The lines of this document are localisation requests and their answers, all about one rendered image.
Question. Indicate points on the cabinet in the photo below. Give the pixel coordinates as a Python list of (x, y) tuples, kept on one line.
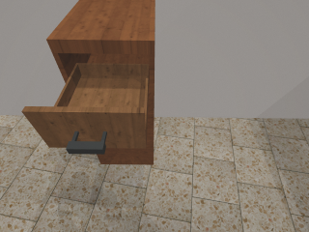
[(111, 32)]

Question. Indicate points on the handle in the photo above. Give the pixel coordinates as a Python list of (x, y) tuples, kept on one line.
[(75, 147)]

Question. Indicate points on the drawer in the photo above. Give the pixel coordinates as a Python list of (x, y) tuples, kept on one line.
[(97, 97)]

